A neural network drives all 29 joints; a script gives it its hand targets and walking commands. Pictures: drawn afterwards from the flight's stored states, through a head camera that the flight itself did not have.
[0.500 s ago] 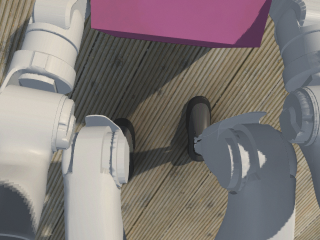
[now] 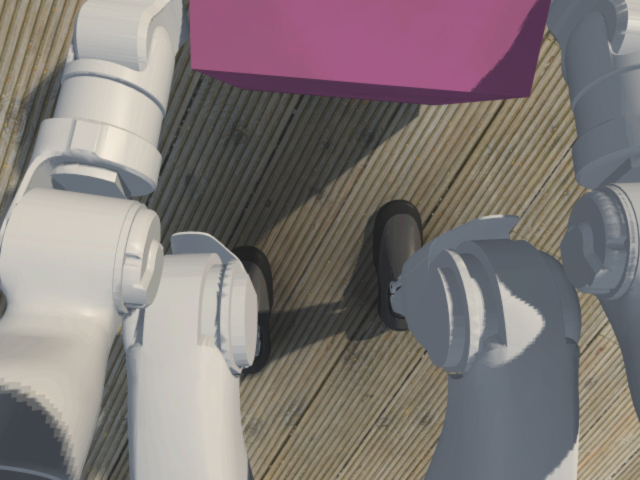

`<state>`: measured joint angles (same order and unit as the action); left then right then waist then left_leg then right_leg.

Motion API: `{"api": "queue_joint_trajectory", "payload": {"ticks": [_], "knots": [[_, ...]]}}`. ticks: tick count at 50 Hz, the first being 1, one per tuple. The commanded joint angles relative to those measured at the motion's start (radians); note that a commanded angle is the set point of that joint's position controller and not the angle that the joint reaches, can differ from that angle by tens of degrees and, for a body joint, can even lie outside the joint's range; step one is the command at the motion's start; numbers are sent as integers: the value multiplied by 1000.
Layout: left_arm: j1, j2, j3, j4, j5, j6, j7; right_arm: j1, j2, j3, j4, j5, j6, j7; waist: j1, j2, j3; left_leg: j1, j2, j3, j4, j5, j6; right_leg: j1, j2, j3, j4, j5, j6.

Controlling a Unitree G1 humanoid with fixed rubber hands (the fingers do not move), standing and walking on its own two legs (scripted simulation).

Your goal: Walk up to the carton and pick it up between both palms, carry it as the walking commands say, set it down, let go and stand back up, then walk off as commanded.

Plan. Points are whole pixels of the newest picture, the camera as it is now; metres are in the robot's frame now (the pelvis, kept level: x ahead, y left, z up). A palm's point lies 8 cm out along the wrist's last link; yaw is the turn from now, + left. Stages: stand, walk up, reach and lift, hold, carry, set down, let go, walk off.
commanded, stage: reach and lift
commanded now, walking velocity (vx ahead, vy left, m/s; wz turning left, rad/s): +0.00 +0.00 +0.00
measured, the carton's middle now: out of the picture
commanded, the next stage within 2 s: none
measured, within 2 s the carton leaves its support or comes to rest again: neither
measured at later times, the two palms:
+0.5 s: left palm out of the picture +0.57 +0.10 -0.10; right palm out of the picture +0.54 -0.24 -0.10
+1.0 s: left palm out of the picture +0.55 +0.10 -0.03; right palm out of the picture +0.52 -0.24 -0.04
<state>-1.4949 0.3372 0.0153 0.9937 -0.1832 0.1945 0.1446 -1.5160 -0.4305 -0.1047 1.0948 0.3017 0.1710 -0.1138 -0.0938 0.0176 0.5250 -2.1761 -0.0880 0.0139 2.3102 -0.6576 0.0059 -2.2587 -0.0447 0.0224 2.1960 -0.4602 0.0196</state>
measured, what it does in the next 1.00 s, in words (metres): rises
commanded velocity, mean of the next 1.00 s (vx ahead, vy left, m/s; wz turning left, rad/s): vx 0.00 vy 0.00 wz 0.00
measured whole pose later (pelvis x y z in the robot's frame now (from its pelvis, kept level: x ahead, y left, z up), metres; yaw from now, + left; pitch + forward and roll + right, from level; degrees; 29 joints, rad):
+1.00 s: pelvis -0.03 +0.00 +0.07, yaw +0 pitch +27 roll +2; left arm -1.42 0.23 0.35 0.64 -0.02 0.41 0.05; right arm -1.41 -0.28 -0.39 0.62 0.05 0.43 -0.10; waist -0.08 0.03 0.52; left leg -1.94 -0.07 0.03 2.05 -0.58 0.00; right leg -2.04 0.00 0.06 1.95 -0.39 0.03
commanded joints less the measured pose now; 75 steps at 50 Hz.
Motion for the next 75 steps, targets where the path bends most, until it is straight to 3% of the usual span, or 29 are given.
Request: {"api": "queue_joint_trajectory", "payload": {"ticks": [1,8,10,11,19,22,24,28,31,34,38,42,47,48,49,50,52,56,59,60,61,62,63,64,66,67,68,71,75], "knots": [[-675,-1029,-298,-423,-82,-21,-243,-627,1005,237,-466,63,-14,274,-60,105,-2003,743,-58,28,-271,471,-8,897,118,-111,-97,467,-23],[-692,-1013,-207,-367,-48,31,-260,-785,989,292,-595,42,21,270,-9,-27,-1955,592,-59,54,-314,285,22,981,116,-112,-153,328,-5],[-720,-992,-180,-357,-32,44,-267,-792,1012,296,-574,26,42,264,6,-63,-1929,551,-62,59,-330,224,29,1008,113,-115,-175,275,-3],[-738,-985,-186,-379,-39,46,-269,-797,1027,302,-587,27,49,261,-3,-85,-1958,545,-61,62,-333,217,32,1033,117,-117,-181,277,-2],[-782,-1003,-204,-410,-16,98,-310,-760,1113,315,-585,4,117,242,14,-46,-2104,545,-61,81,-375,202,27,1170,123,-100,-229,281,-1],[-744,-1035,-217,-413,-9,111,-328,-689,1153,307,-569,-14,138,251,-14,-30,-2147,529,-60,87,-376,250,15,1205,128,-97,-237,351,-1],[-727,-1054,-231,-438,-8,118,-339,-651,1171,310,-576,-19,147,259,-1,-8,-2196,544,-62,87,-372,298,10,1218,131,-85,-232,400,-5],[-704,-1086,-266,-501,-20,126,-339,-609,1191,321,-627,-20,162,272,-27,0,-2299,632,-64,72,-388,383,3,1233,142,-92,-232,491,-5],[-700,-1085,-263,-521,-5,137,-333,-617,1190,327,-658,-20,167,274,-8,7,-2344,647,-69,68,-398,405,0,1253,144,-92,-240,518,-4],[-751,-1057,-297,-639,-16,137,-315,-624,1187,351,-726,-3,179,277,9,16,-2480,745,-73,70,-407,451,-5,1291,150,-89,-250,555,-4],[-737,-1056,-320,-667,-17,158,-287,-649,1153,355,-773,-8,194,275,4,15,-2514,849,-76,49,-443,452,-3,1235,157,-111,-276,494,-3],[-703,-1063,-280,-592,7,190,-282,-680,1128,352,-752,-30,217,276,9,5,-2411,826,-73,49,-486,336,3,1184,146,-113,-326,345,-5],[-669,-1089,-203,-439,39,220,-315,-703,1146,313,-661,-85,249,288,-5,-29,-2247,691,-73,52,-547,161,21,1142,137,-119,-382,175,-4],[-704,-1104,-214,-471,28,221,-323,-692,1167,316,-669,-88,253,289,-25,-35,-2288,716,-75,48,-559,154,22,1173,139,-122,-392,174,-3],[-699,-1098,-199,-447,42,224,-331,-683,1177,305,-634,-99,260,294,-3,-28,-2246,681,-72,57,-560,141,16,1155,136,-117,-402,156,-5],[-695,-1102,-188,-422,53,231,-339,-672,1178,293,-619,-110,262,300,-19,-31,-2226,665,-71,54,-569,122,17,1159,138,-118,-407,140,-6],[-729,-1117,-218,-482,30,228,-349,-650,1213,295,-633,-112,272,305,-40,-23,-2326,732,-73,52,-578,171,9,1184,142,-126,-415,187,-4],[-737,-1130,-274,-576,7,231,-353,-611,1231,318,-702,-94,279,306,-44,13,-2497,827,-82,53,-589,290,-7,1286,158,-119,-426,314,-8],[-724,-1115,-298,-659,-2,235,-346,-599,1241,357,-770,-72,290,302,-26,7,-2609,874,-95,56,-595,353,-6,1371,168,-111,-432,400,-3],[-689,-1106,-284,-617,14,241,-345,-611,1223,354,-769,-76,293,303,-19,11,-2566,853,-90,59,-602,336,-4,1354,165,-106,-441,384,-1],[-700,-1107,-318,-701,-8,239,-342,-597,1243,388,-827,-58,295,298,-10,5,-2661,921,-95,56,-611,387,-3,1422,170,-103,-446,436,1],[-690,-1074,-276,-630,20,244,-341,-593,1206,350,-774,-83,298,296,-20,-7,-2543,829,-92,56,-614,325,-2,1357,172,-103,-449,389,1],[-668,-1093,-292,-659,16,245,-340,-615,1230,387,-834,-62,296,294,6,-8,-2597,880,-95,55,-622,343,5,1414,170,-91,-461,400,2],[-660,-1090,-306,-684,7,249,-340,-609,1234,405,-861,-48,301,292,7,-12,-2654,907,-98,62,-626,372,4,1458,172,-94,-464,433,4],[-664,-1069,-298,-697,19,248,-336,-594,1225,407,-856,-55,306,287,12,-11,-2632,893,-97,61,-635,353,6,1480,171,-80,-478,419,6],[-644,-1054,-269,-641,28,249,-339,-593,1212,390,-821,-67,309,284,21,-18,-2541,831,-95,60,-646,299,7,1448,167,-76,-487,369,7],[-647,-1062,-284,-695,22,249,-338,-594,1239,419,-871,-55,312,283,21,-36,-2610,887,-97,58,-658,330,11,1508,172,-76,-498,401,12],[-640,-1033,-232,-617,48,249,-350,-597,1240,411,-812,-76,317,278,61,-68,-2477,774,-93,66,-681,222,18,1509,161,-57,-533,288,13],[-675,-1059,-241,-618,47,245,-369,-560,1301,415,-764,-90,324,287,52,-75,-2473,803,-87,60,-719,181,17,1539,155,-49,-584,204,15]]}}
